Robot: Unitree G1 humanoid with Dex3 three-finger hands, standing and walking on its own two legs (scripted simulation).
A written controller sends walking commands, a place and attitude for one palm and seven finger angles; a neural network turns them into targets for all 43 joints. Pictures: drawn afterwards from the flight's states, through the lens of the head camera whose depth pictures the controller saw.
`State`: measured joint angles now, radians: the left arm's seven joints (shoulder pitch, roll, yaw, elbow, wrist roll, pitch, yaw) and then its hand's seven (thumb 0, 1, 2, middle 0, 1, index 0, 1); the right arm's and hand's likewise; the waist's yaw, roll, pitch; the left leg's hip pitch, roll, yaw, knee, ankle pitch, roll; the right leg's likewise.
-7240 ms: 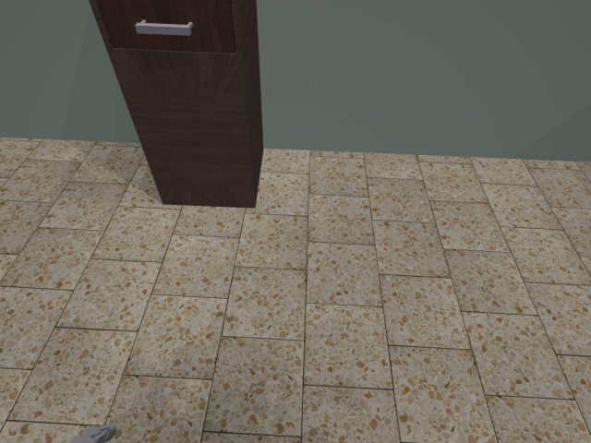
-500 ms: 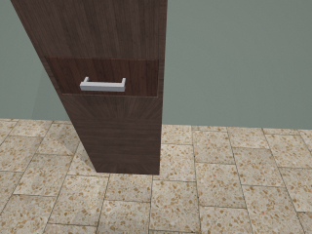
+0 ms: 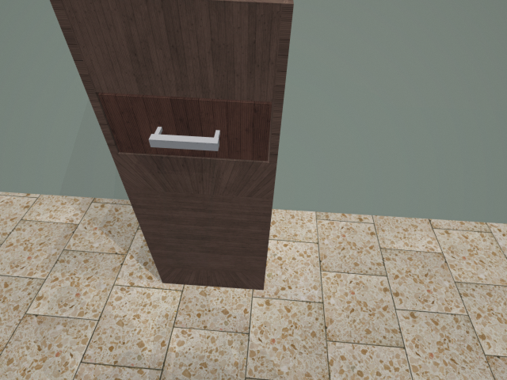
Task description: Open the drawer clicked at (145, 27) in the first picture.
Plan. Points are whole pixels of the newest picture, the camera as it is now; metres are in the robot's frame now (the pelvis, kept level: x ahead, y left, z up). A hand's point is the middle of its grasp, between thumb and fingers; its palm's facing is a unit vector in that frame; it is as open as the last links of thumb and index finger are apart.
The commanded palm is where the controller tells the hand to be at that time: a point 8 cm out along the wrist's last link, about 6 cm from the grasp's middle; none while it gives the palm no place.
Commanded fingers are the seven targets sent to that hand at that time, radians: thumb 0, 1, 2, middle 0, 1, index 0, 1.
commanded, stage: shuffle to correct the standing spot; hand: left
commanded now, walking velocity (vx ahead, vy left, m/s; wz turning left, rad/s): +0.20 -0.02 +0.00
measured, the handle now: (186, 137) +0.61 +0.20 +0.04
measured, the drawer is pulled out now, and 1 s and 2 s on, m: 0.00 0.00 0.00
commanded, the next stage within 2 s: come to a stop and stand still in 0.36 s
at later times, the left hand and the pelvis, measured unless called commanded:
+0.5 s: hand out of the picture +0.06 +0.15 -0.18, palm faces +0.02 -0.99 -0.13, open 7.3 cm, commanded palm none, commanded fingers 0.00 0.90 0.90 -0.20 -0.30 -0.20 -0.30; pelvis +0.07 +0.00 +0.00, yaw -1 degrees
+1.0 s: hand out of the picture +0.13 +0.17 -0.18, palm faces +0.09 -0.98 -0.17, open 7.2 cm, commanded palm none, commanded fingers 0.00 0.90 0.90 -0.20 -0.30 -0.20 -0.30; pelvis +0.06 -0.01 -0.01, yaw +2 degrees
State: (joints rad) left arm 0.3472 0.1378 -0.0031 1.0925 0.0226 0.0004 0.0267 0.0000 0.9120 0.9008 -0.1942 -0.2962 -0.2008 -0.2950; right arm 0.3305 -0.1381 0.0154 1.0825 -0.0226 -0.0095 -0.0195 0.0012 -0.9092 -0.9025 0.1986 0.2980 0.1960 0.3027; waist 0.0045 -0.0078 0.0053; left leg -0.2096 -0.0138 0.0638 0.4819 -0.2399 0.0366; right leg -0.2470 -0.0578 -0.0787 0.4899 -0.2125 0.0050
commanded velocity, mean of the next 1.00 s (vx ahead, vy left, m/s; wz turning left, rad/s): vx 0.07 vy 0.02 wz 0.00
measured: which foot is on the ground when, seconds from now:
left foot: down 0.00-0.64, up 0.66-0.90, down 0.92-1.00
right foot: down 0.00-0.34, up 0.36-0.60, down 0.62-0.94, up 0.96-1.00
